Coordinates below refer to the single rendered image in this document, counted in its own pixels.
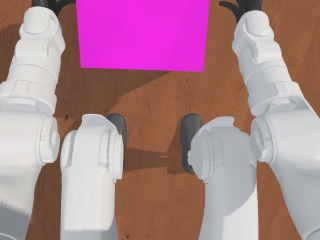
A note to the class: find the right robot hand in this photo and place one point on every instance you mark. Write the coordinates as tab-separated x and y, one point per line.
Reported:
243	7

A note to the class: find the right robot thigh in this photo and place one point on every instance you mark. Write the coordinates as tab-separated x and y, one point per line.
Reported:
231	200

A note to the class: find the robot left shin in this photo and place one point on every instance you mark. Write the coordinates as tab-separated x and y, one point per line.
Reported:
68	143

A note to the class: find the carton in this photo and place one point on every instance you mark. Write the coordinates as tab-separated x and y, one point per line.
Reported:
168	35

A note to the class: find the right robot upper arm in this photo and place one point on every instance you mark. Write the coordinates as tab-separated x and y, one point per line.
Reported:
289	141

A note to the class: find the left robot hand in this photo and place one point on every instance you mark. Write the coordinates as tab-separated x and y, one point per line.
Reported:
53	5

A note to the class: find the left robot upper arm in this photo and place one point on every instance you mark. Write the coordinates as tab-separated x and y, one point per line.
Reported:
28	140

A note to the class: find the left robot forearm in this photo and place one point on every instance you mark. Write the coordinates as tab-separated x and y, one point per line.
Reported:
34	71

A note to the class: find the right robot forearm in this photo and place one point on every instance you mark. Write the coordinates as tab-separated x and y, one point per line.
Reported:
264	71

